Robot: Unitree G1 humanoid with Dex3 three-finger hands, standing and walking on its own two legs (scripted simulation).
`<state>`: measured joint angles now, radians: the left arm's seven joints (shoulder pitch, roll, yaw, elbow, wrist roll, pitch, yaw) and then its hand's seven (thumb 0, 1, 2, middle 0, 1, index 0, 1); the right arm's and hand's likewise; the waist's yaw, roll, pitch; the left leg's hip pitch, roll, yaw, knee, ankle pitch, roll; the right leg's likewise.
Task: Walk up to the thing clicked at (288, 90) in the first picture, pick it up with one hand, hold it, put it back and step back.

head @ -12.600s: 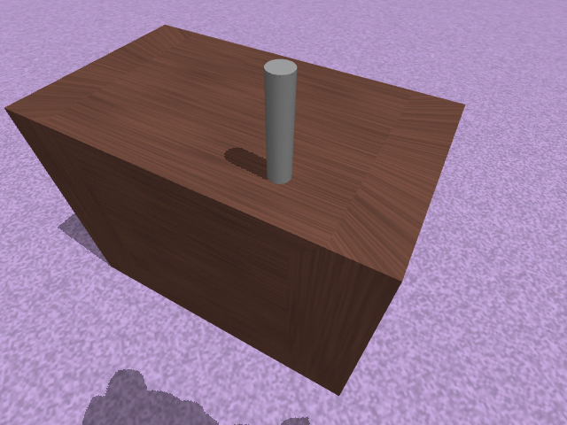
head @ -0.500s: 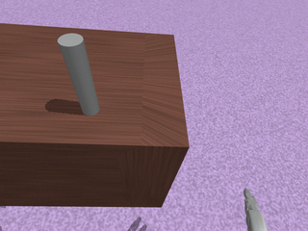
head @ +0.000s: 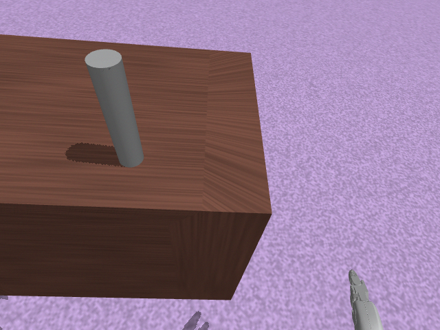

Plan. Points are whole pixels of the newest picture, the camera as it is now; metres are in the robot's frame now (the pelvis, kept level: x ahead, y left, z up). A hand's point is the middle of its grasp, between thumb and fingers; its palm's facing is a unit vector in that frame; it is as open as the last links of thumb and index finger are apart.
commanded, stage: approach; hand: left
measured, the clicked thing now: (120, 117) +0.47 +0.20 +0.12
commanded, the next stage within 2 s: close in in 0.32 s
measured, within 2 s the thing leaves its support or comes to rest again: neither
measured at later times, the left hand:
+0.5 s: hand (85, 155) +0.43 +0.27 +0.05, palm faces +0.09 -0.99 +0.07, open 17.7 cm
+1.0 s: hand (110, 152) +0.44 +0.22 +0.06, palm faces +0.16 -0.99 +0.02, open 17.5 cm
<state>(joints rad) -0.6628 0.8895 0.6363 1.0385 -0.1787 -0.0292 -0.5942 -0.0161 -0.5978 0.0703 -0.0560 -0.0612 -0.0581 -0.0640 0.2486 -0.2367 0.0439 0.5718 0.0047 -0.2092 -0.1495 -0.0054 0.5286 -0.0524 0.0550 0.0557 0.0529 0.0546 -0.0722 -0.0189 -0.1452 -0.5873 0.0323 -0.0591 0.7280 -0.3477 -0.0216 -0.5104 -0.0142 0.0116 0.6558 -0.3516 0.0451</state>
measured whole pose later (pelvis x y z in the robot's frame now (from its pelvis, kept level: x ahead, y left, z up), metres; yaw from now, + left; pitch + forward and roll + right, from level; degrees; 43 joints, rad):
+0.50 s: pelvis -0.02 +0.00 -0.03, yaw -1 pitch +15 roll -3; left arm -0.67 0.58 0.49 1.00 -0.18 -0.22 -0.36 -0.02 -0.61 0.05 -0.06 -0.07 -0.06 -0.07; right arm 0.29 -0.25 0.01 0.37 -0.02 -0.17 -0.07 -0.01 0.55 -0.04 0.06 0.06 0.05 0.06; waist -0.14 -0.03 -0.11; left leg -0.79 0.04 -0.06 0.93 -0.41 -0.02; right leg -0.71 0.00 0.02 0.85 -0.41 0.05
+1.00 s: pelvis -0.01 -0.01 -0.03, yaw -1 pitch +15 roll -2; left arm -0.60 0.42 0.39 0.81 -0.16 -0.22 -0.14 -0.02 -0.55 0.00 -0.07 -0.03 -0.09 -0.01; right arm 0.36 -0.23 -0.03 0.20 0.00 -0.03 0.00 -0.01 0.54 -0.04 0.06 0.06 0.05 0.05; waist -0.10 0.00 -0.13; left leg -0.78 0.05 -0.05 0.96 -0.45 -0.03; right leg -0.73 0.00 0.03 0.92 -0.46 0.04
